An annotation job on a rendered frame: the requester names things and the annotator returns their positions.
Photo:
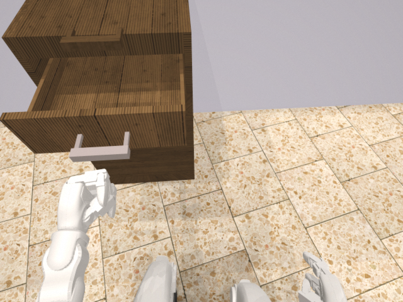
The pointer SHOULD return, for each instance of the handle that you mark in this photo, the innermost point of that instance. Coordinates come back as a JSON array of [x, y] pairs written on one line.
[[78, 154], [91, 43]]

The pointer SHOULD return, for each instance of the robot right hand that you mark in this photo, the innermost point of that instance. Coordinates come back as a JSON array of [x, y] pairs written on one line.
[[327, 288]]

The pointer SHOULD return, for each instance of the robot thigh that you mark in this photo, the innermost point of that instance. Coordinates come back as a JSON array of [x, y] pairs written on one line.
[[247, 292], [158, 283]]

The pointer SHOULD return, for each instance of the left robot forearm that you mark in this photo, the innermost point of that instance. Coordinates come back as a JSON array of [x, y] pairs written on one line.
[[64, 264]]

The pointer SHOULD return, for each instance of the robot left thigh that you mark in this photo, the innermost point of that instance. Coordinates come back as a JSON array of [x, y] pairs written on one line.
[[158, 283]]

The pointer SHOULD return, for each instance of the robot right thigh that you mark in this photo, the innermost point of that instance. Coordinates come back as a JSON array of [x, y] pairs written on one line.
[[247, 292]]

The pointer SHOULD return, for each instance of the drawer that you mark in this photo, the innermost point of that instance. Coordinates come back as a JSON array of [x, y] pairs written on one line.
[[101, 98]]

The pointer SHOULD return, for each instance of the cabinet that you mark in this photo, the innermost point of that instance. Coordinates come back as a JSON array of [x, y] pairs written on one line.
[[147, 27]]

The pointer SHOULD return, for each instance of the robot left hand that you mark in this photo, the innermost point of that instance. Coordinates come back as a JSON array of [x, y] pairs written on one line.
[[92, 189]]

